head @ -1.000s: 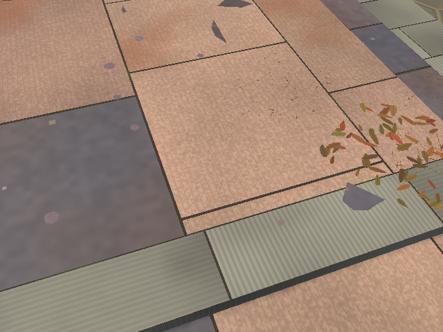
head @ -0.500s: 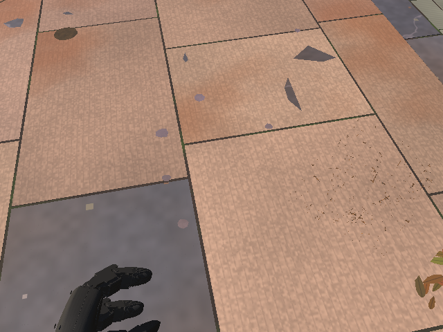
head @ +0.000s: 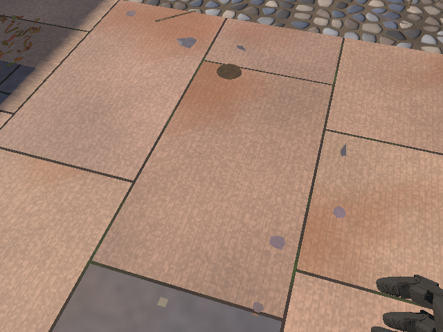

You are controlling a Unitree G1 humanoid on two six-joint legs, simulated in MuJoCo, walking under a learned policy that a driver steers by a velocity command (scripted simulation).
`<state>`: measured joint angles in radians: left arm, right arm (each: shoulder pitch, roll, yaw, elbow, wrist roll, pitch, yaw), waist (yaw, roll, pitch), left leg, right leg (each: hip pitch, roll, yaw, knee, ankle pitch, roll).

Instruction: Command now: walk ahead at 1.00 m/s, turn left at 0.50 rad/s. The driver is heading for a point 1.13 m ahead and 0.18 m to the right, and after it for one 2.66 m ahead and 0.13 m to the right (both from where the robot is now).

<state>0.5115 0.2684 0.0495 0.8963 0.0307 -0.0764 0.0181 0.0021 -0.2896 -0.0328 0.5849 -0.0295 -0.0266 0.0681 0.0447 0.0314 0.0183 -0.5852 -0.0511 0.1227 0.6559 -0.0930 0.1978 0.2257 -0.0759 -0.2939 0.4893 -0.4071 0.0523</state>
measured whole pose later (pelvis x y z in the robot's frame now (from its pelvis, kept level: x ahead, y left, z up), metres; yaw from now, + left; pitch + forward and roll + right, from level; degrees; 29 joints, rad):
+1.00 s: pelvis +0.98 -0.06 +0.02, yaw -22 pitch +2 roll +1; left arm 0.33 0.36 0.08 0.81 0.01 -0.05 -0.01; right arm 0.13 -0.28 -0.01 0.67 -0.06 -0.09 -0.02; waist 0.05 -0.03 0.02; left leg -0.38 0.02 0.04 0.57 -0.20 -0.01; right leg -0.32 0.08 0.08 1.25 -0.35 -0.10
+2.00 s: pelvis +1.29 -0.13 +0.03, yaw +14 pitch +2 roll -2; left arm 0.10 0.30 0.08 0.79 0.00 0.02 0.02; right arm 0.14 -0.29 -0.06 0.57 -0.01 0.04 -0.03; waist 0.00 -0.01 0.02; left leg -0.37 -0.08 -0.12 0.52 -0.18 0.05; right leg -0.48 -0.01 0.05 0.83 -0.35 0.07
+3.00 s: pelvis +1.33 -0.16 +0.03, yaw +17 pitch -1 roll +0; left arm 0.20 0.22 0.02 0.90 0.00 -0.02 0.01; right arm 0.21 -0.21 -0.06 0.79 -0.01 0.02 -0.04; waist 0.01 0.01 0.03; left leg -0.25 -0.03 -0.11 0.53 -0.25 -0.02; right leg -0.18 0.01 0.00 0.53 -0.32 -0.02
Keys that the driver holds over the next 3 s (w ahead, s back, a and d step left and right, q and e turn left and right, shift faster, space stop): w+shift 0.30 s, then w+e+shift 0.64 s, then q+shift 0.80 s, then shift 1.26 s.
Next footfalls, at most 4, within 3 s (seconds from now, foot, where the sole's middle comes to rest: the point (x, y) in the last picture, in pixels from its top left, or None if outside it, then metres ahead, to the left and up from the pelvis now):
0.46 right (272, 270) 0.67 -0.10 -0.74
0.88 left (232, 163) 1.11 0.04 -0.74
1.24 right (316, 132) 1.29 -0.30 -0.74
1.64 left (248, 120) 1.35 -0.02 -0.74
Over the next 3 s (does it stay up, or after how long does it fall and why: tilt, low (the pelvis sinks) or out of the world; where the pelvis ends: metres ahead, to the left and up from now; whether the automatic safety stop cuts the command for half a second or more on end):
stays up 1.33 -0.16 0.03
